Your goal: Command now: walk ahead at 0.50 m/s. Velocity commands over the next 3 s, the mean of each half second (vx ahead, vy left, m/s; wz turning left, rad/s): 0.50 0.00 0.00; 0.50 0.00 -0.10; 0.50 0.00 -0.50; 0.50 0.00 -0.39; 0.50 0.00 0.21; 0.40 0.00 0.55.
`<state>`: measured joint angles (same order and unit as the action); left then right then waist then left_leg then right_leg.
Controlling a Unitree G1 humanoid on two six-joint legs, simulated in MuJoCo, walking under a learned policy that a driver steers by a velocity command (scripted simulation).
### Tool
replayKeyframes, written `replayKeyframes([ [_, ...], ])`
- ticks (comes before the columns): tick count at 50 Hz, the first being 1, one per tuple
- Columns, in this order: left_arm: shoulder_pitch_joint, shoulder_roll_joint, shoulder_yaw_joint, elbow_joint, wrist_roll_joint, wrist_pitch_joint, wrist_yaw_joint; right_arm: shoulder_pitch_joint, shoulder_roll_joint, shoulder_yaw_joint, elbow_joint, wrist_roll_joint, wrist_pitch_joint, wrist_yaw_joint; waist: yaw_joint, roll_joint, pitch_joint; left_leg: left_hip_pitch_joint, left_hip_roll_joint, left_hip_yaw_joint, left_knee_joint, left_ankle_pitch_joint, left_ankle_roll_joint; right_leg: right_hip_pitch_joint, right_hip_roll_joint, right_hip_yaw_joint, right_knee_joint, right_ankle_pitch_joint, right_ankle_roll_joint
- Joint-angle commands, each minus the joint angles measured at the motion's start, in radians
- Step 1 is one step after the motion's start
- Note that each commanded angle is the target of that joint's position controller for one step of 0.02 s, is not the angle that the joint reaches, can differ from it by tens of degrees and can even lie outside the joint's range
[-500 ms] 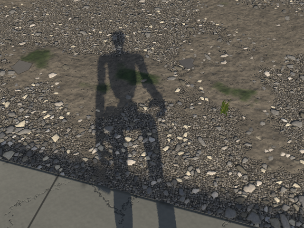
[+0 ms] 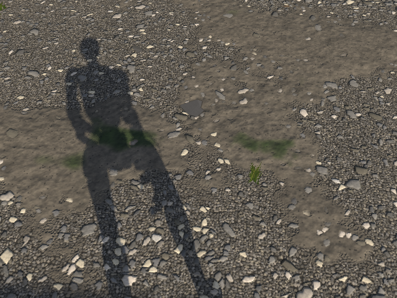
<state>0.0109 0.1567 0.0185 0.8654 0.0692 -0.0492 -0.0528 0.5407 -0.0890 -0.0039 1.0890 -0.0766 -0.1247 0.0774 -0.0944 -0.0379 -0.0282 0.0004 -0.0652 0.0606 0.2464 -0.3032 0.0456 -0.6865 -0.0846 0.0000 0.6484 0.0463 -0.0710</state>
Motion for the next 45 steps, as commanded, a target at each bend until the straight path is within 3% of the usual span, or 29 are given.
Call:
replayKeyframes([
  [1,-0.045,0.103,0.035,-0.062,0.004,-0.015,0.008,0.047,-0.152,-0.027,-0.032,-0.013,-0.004,-0.007,0.072,0.115,0.065,-0.042,0.293,-0.109,0.011,0.610,0.173,0.122,0.039,-0.039,0.039,-0.074,-0.021],
  [2,0.065,0.115,0.046,-0.036,0.003,-0.023,0.009,-0.018,-0.164,-0.030,-0.045,-0.041,-0.005,-0.013,0.147,0.125,0.050,-0.067,0.312,-0.093,0.091,0.760,0.138,0.206,0.034,-0.002,0.128,-0.074,-0.040],
  [3,0.070,0.159,0.064,-0.031,-0.021,-0.036,0.013,-0.070,-0.202,-0.045,-0.071,0.001,-0.006,-0.021,0.169,0.077,0.022,-0.085,0.255,-0.041,0.165,0.802,0.121,0.313,0.085,-0.074,-0.021,-0.143,-0.048],
  [4,0.083,0.187,0.074,-0.030,-0.050,-0.045,0.021,-0.034,-0.216,-0.052,-0.047,0.021,-0.004,-0.024,0.165,0.091,-0.019,-0.097,0.228,-0.055,0.251,0.785,0.085,0.458,0.082,-0.052,-0.111,-0.071,-0.079],
  [5,0.241,0.232,0.086,0.010,-0.048,-0.057,0.030,0.073,-0.150,-0.036,-0.036,0.007,-0.001,-0.028,0.159,-0.011,-0.191,-0.241,0.153,-0.034,0.498,0.543,0.025,0.806,-0.019,0.074,-0.015,0.214,-0.209],
  [6,0.486,0.254,0.080,0.054,-0.044,-0.060,0.031,0.206,-0.034,0.005,-0.044,-0.017,-0.012,-0.017,0.197,-0.252,-0.416,-0.571,-0.017,-0.043,0.875,-0.238,-0.054,1.229,-0.274,0.518,-0.161,0.215,-0.451],
  [7,0.652,0.215,0.083,0.140,0.001,-0.069,0.033,-0.019,-0.112,-0.025,-0.099,0.017,-0.009,-0.001,0.298,-0.128,-0.256,-0.825,-0.023,-0.161,1.120,-0.330,-0.021,1.176,-0.271,0.699,-0.300,-0.072,-0.381],
  [8,0.525,0.232,0.098,0.128,-0.010,-0.083,0.035,-0.138,-0.140,-0.036,-0.136,0.035,-0.006,-0.015,0.258,-0.040,-0.056,-0.891,0.056,-0.203,1.156,-0.207,0.016,0.952,-0.263,0.587,-0.331,-0.168,-0.301],
  [9,0.386,0.181,0.086,0.105,-0.020,-0.078,0.041,-0.166,-0.152,-0.041,-0.142,0.024,-0.002,-0.038,0.202,0.029,-0.002,-0.816,0.116,-0.198,1.131,-0.111,0.025,0.758,-0.247,0.486,-0.356,-0.119,-0.280],
  [11,0.318,0.045,0.044,0.101,-0.018,-0.070,0.048,-0.168,-0.075,-0.021,-0.154,-0.017,0.011,-0.059,0.121,0.048,0.009,-0.685,0.186,-0.202,1.037,0.022,0.033,0.553,-0.192,0.341,-0.403,-0.024,-0.258],
  [12,0.304,0.018,0.036,0.093,-0.014,-0.073,0.050,-0.165,-0.048,-0.015,-0.156,-0.019,0.022,-0.057,0.102,0.040,0.014,-0.659,0.192,-0.192,0.995,0.048,0.032,0.503,-0.158,0.289,-0.428,-0.030,-0.240],
  [14,0.325,0.029,0.043,0.096,-0.006,-0.090,0.046,-0.175,-0.069,-0.020,-0.157,-0.001,0.033,-0.046,0.103,0.020,0.027,-0.672,0.182,-0.163,0.905,0.092,0.014,0.457,-0.114,0.202,-0.452,-0.045,-0.232],
  [16,0.415,0.047,0.044,0.127,0.004,-0.099,0.031,-0.252,-0.096,-0.029,-0.183,-0.007,0.042,-0.038,0.125,0.016,0.040,-0.731,0.191,-0.132,0.750,0.226,-0.017,0.461,-0.105,0.164,-0.445,-0.018,-0.235],
  [19,0.464,0.056,0.033,0.145,0.019,-0.091,0.012,-0.289,-0.079,-0.011,-0.196,-0.030,0.054,-0.017,0.119,0.006,0.042,-0.683,0.190,-0.091,0.726,0.458,-0.007,0.357,-0.085,0.118,-0.368,-0.038,-0.217],
  [22,0.581,0.013,0.002,0.187,0.010,-0.093,0.046,-0.393,-0.124,-0.014,-0.230,-0.025,0.034,-0.015,0.176,0.010,0.048,-0.908,0.213,-0.154,0.536,0.704,-0.016,0.557,-0.100,0.181,-0.254,-0.114,-0.223],
  [24,0.627,0.016,-0.012,0.199,0.008,-0.085,0.045,-0.454,-0.118,-0.008,-0.251,-0.021,0.035,-0.020,0.200,0.017,0.054,-0.763,0.194,-0.094,0.398,0.840,-0.015,0.447,-0.045,0.120,-0.194,-0.206,-0.196],
  [28,0.720,0.000,-0.040,0.225,0.000,-0.078,0.030,-0.542,-0.127,-0.004,-0.297,-0.029,0.066,-0.021,0.233,0.014,0.173,-0.789,0.206,-0.096,0.341,0.700,-0.022,0.468,-0.116,0.224,-0.116,-0.371,-0.229],
  [32,0.727,0.030,-0.035,0.233,-0.014,-0.073,0.039,-0.643,-0.124,0.011,-0.322,-0.017,0.068,-0.017,0.258,0.013,0.218,-0.675,0.209,-0.075,0.194,0.600,-0.012,0.510,-0.107,0.252,-0.034,-0.365,-0.190],
  [33,0.566,0.175,0.037,0.181,-0.126,-0.043,0.087,-0.742,-0.204,-0.030,-0.367,0.197,0.048,-0.014,0.249,-0.003,0.255,-0.631,0.167,-0.128,0.192,0.512,-0.022,0.449,-0.117,0.232,0.028,-0.277,-0.134],
  [34,0.579,0.171,0.039,0.182,-0.122,-0.027,0.099,-0.705,-0.206,-0.030,-0.352,0.207,0.041,-0.013,0.239,0.025,0.209,-0.590,0.167,-0.119,0.134,0.519,-0.019,0.517,-0.099,0.199,0.102,-0.175,-0.113],
  [35,0.612,0.139,0.041,0.204,-0.106,-0.014,0.102,-0.628,-0.211,-0.039,-0.316,0.181,0.033,-0.009,0.224,0.030,0.151,-0.486,0.159,-0.099,0.087,0.571,-0.004,0.549,-0.079,0.170,0.225,-0.070,-0.091],
  [37,0.604,0.076,0.031,0.219,-0.086,-0.019,0.084,-0.192,-0.248,-0.076,-0.162,0.125,0.038,-0.015,0.036,0.046,-0.061,0.060,0.149,-0.026,0.121,0.730,0.024,0.347,0.019,0.092,0.688,-0.082,-0.029],
  [38,0.612,-0.008,0.024,0.228,-0.099,-0.041,0.072,0.040,-0.264,-0.077,-0.081,0.093,0.048,-0.019,-0.042,0.219,-0.195,0.447,0.297,-0.139,0.355,1.068,0.092,-0.008,0.153,0.059,1.148,-0.804,0.037],
  [39,0.707,0.005,0.017,0.200,-0.147,-0.072,0.065,0.047,-0.300,-0.068,-0.086,0.085,0.046,-0.031,-0.013,0.340,-0.331,0.607,0.432,-0.330,0.516,1.251,0.198,-0.213,0.135,0.186,1.356,-0.894,0.047],
  [40,0.675,0.049,0.015,0.120,-0.161,-0.085,0.065,0.044,-0.371,-0.096,-0.093,0.109,0.055,-0.036,-0.022,0.358,-0.450,0.628,0.532,-0.550,0.353,0.728,0.307,-0.310,0.098,0.215,1.301,-0.776,0.057],
  [41,0.520,0.026,0.006,0.061,-0.180,-0.080,0.079,0.007,-0.366,-0.102,-0.077,0.094,0.061,-0.047,-0.019,0.242,-0.358,0.491,0.568,-0.660,0.169,0.142,0.340,-0.424,0.044,0.127,1.292,-0.643,0.072],
  [42,0.413,0.054,0.016,0.037,-0.158,-0.063,0.106,-0.130,-0.273,-0.079,-0.112,0.088,0.055,-0.056,0.012,0.074,-0.228,0.258,0.536,-0.630,0.083,0.052,0.300,-0.399,0.004,0.068,1.278,-0.532,0.076],
  [43,0.386,0.082,0.037,0.032,-0.130,-0.042,0.116,-0.256,-0.199,-0.046,-0.144,0.078,0.034,-0.057,0.076,-0.023,-0.121,0.016,0.512,-0.550,0.060,0.117,0.252,-0.307,-0.014,0.117,1.119,-0.365,0.055],
  [45,0.398,0.022,0.038,0.033,-0.101,-0.005,0.112,-0.342,-0.182,-0.037,-0.131,0.067,0.021,-0.061,0.156,0.059,0.065,-0.361,0.419,-0.336,0.038,0.281,0.178,-0.144,-0.051,0.143,0.879,-0.316,0.061],
])
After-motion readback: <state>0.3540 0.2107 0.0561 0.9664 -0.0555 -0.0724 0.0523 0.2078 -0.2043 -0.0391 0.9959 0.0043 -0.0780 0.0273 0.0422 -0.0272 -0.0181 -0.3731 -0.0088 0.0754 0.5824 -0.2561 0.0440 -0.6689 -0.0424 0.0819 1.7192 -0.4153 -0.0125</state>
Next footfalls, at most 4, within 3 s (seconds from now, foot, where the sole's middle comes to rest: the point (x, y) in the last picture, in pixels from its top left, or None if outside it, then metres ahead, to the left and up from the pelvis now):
0.08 right None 0.21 -0.12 -0.77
0.74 left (152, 295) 0.58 0.15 -0.92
1.24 right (221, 226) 0.83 -0.15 -0.92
1.72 left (196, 166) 1.16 -0.07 -0.92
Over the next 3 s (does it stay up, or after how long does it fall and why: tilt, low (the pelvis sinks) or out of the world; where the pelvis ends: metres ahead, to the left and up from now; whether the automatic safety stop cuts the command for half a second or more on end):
stays up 1.53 -0.33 -0.14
